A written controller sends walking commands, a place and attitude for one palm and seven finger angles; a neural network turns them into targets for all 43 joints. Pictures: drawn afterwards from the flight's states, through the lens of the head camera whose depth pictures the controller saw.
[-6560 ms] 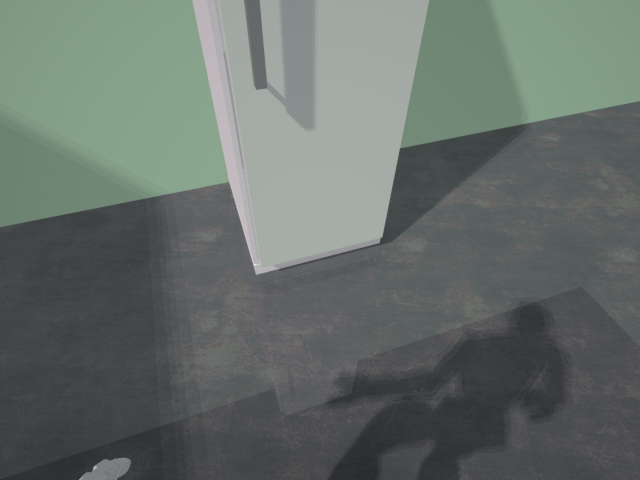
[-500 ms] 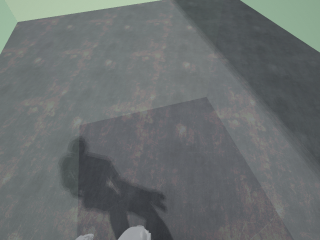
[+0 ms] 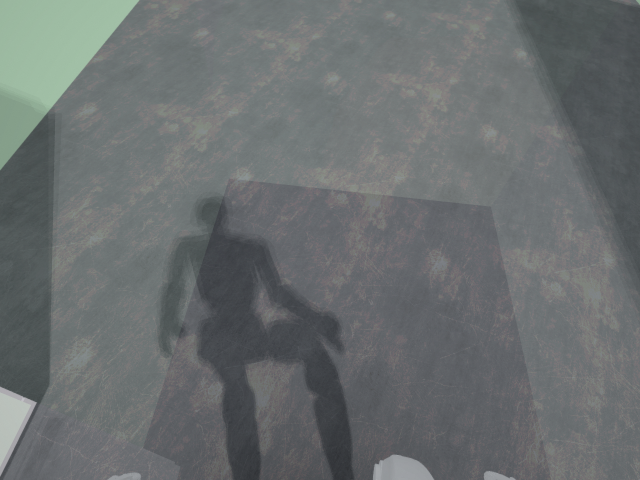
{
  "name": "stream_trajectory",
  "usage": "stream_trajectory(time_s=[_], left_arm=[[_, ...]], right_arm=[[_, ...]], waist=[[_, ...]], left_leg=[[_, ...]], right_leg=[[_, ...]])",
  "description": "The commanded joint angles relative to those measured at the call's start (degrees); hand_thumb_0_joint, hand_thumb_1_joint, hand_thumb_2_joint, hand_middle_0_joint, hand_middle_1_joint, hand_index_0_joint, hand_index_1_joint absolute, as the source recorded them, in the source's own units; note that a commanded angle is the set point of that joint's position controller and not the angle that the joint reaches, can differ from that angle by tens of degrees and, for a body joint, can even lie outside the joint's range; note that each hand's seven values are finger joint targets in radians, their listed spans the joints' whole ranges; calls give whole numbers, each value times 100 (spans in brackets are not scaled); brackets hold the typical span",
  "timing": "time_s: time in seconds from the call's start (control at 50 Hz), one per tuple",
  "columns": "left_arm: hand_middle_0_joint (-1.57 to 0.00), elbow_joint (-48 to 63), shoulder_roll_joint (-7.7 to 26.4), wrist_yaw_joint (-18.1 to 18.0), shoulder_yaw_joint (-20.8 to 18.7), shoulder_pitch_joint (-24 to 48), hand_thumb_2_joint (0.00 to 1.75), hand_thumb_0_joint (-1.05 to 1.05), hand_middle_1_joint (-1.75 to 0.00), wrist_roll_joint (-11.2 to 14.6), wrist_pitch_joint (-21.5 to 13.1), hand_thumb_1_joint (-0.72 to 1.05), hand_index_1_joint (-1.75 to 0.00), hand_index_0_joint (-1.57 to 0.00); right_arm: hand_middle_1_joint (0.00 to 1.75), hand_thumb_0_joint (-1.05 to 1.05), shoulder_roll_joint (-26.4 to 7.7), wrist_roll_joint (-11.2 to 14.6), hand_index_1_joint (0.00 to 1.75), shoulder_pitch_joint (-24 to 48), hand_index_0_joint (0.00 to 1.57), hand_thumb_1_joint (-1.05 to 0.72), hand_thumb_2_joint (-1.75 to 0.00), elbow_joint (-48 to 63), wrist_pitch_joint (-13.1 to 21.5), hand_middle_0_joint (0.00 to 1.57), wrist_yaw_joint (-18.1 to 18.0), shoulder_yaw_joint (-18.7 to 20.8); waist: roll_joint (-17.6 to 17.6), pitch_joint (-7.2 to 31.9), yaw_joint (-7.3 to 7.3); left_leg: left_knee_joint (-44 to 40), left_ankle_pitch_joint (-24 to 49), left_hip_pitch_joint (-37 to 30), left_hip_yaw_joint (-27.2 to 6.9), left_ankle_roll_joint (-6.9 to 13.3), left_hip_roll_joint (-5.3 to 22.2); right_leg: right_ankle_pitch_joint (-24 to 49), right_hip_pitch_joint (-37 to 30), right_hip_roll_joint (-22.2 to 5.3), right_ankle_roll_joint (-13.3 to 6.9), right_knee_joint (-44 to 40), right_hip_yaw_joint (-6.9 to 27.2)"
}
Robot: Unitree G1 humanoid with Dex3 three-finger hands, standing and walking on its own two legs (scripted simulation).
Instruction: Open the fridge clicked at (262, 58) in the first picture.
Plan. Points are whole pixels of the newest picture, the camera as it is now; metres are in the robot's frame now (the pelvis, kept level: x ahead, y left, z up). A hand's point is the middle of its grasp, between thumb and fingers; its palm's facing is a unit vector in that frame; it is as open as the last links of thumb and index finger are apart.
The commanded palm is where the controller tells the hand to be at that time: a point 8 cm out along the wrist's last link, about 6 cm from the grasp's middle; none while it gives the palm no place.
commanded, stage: turn to face it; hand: left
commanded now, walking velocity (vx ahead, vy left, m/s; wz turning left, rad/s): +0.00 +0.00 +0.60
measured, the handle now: out of the picture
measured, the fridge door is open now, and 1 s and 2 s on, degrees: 0 0 0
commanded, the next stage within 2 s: none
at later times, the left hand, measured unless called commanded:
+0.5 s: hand out of the picture +0.04 +0.16 -0.14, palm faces +0.30 -0.91 -0.29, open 7.4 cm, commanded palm none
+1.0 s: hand out of the picture -0.04 +0.24 -0.16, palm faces +0.59 -0.77 -0.24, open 7.4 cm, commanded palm none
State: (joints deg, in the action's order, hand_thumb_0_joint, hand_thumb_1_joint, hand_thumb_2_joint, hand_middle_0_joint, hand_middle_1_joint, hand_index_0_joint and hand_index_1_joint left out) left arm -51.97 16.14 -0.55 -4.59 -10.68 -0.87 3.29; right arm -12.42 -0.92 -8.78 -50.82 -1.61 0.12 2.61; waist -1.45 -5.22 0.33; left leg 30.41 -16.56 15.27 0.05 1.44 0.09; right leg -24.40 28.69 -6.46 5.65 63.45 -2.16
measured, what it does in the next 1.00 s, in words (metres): steps on the spot, turning left: right foot, then left foot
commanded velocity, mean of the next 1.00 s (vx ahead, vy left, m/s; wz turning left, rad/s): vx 0.00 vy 0.00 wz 0.60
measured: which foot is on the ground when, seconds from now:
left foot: down 0.00-0.22, up 0.24-0.68, down 0.70-1.00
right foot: up 0.00-0.20, down 0.22-0.70, up 0.72-1.00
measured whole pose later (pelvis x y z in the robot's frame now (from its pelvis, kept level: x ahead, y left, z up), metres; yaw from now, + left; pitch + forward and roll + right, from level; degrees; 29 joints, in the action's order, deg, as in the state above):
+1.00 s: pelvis +0.01 +0.00 +0.00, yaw +35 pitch +0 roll -2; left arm -50.8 15.3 -0.7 -4.0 -9.3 -1.1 2.9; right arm -11.8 -0.7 -10.7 -51.4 -1.7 0.1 2.2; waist -1.4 -3.7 -0.2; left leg 27.2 -12.6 14.6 -1.7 3.8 -2.6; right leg -20.9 28.2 -6.1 6.0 62.0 0.0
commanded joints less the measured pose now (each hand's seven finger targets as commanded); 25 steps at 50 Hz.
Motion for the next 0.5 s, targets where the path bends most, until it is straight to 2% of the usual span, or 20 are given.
stream_trajectory(time_s=[0.0,0.06,0.1,0.14,0.16,0.18,0.2,0.22,0.24,0.26,0.28,0.3,0.32,0.36,0.42,0.48], left_arm=[[-20,599,248,-2,-55,252,90,0,-30,27,-150,90,-30,-20],[-20,711,228,-17,-32,401,90,0,-30,32,-170,90,-30,-20],[-20,743,205,-34,-15,365,90,0,-30,61,-205,90,-30,-20],[-20,689,227,-42,-22,15,90,0,-30,82,-254,90,-30,-20],[-20,624,299,-50,-42,-242,90,0,-30,83,-303,90,-30,-20],[-20,573,590,-79,-107,-475,90,0,-30,40,-378,90,-30,-20],[-20,586,1228,-137,-231,-588,90,0,-30,-67,-430,90,-30,-20],[-20,619,1326,-157,-211,-639,90,0,-30,-23,-389,90,-30,-20],[-20,657,1012,-171,-170,-358,90,0,-30,-25,-384,90,-30,-20],[-20,714,827,-164,-125,-13,90,0,-30,-18,-378,90,-30,-20],[-20,761,669,-140,-55,190,90,0,-30,-10,-366,90,-30,-20],[-20,779,520,-128,-2,275,90,0,-30,-12,-384,90,-30,-20],[-20,761,463,-126,15,234,90,0,-30,-18,-394,90,-30,-20],[-20,701,492,-127,19,12,90,0,-30,-25,-416,90,-30,-20],[-20,564,540,-136,-1,-345,90,0,-30,-40,-409,90,-30,-20],[-20,504,658,-133,-41,-473,90,0,-30,-68,-375,90,-30,-20]], right_arm=[[30,0,-1290,-38,30,-304,20,-90,-90,278,98,20,-61,382],[30,0,-1286,-54,30,-320,20,-90,-90,270,70,20,-50,405],[30,0,-1284,-63,30,-257,20,-90,-90,300,45,20,-50,419],[30,0,-1291,-54,30,-71,20,-90,-90,344,32,20,-48,437],[30,0,-1243,-17,30,-3,20,-90,-90,374,28,20,-41,436],[30,0,-985,34,30,-69,20,-90,-90,408,41,20,-17,405],[30,0,-524,58,30,-251,20,-90,-90,537,56,20,7,324],[30,0,-805,21,30,-142,20,-90,-90,601,8,20,-11,394],[30,0,-856,2,30,-80,20,-90,-90,522,-55,20,8,427],[30,0,-777,-14,30,-91,20,-90,-90,392,-96,20,45,425],[30,0,-788,-39,30,-138,20,-90,-90,276,-124,20,85,419],[30,0,-755,-49,30,-192,20,-90,-90,229,-137,20,126,405],[30,0,-678,-36,30,-250,20,-90,-90,199,-147,20,151,391],[30,0,-647,-28,30,-233,20,-90,-90,170,-180,20,167,357],[30,0,-633,-15,30,84,20,-90,-90,234,-195,20,175,327],[30,0,-581,-2,30,317,20,-90,-90,301,-191,20,181,279]], waist=[[921,857,-224],[1133,803,-257],[1162,824,-223],[1138,908,-34],[955,987,106],[270,1110,222],[-1701,1301,260],[-1462,1239,294],[-896,895,164],[-1027,620,27],[-851,415,-74],[-835,315,-134],[-759,299,-172],[-925,407,-115],[-946,458,56],[-944,480,120]], left_leg=[[-843,3115,-933,-1368,779,1277],[-764,3048,-833,-1595,808,1230],[-607,3300,-622,-1796,782,1167],[-316,3269,-335,-1875,658,1048],[-49,2757,18,-1799,461,865],[520,1557,797,-1520,106,477],[1953,-1312,1925,-421,-404,-422],[3141,-2058,1865,-473,-432,-257],[3758,-1675,1788,-642,-379,-52],[4020,-1370,1865,-558,-409,42],[4232,-978,1881,-407,-465,109],[4248,-701,1880,-299,-513,165],[4170,-543,1858,-232,-539,154],[3958,-396,1863,-97,-607,168],[3465,-493,1858,57,-658,215],[2868,-599,1664,252,-640,269]], right_leg=[[20,168,124,58,-600,106],[-71,-49,239,35,-1195,104],[-68,-531,391,-17,-1835,62],[409,-1198,514,-56,-2743,11],[1116,-1835,465,-71,-3556,-12],[1696,-2827,-119,-198,-4273,478],[2693,-3565,-1855,-843,-4571,2133],[3323,-2834,-2517,-1407,-4551,2358],[2672,-2276,-2156,-1469,-4570,1752],[2195,-1963,-1841,-1322,-4663,1516],[2125,-1857,-1521,-1208,-4606,1089],[2418,-1834,-1323,-1129,-4521,642],[2665,-1847,-1220,-1051,-4474,345],[3017,-2151,-1160,-1022,-4419,-2],[3426,-2495,-1264,-1096,-4361,-162],[3489,-2502,-1400,-1174,-4288,-363]])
